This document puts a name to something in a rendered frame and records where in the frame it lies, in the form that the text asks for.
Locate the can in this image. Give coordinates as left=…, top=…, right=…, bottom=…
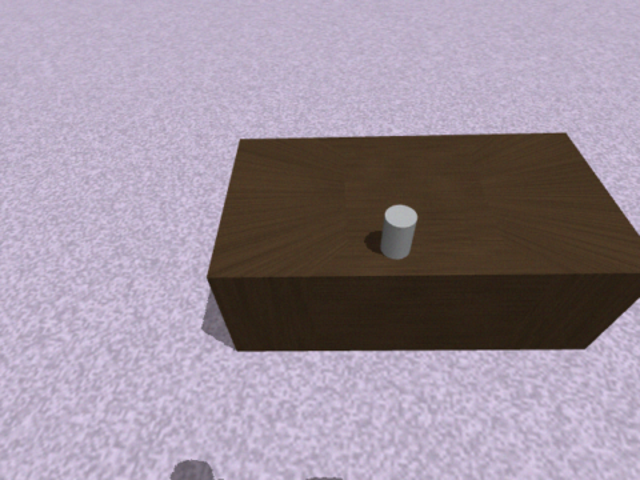
left=380, top=205, right=417, bottom=259

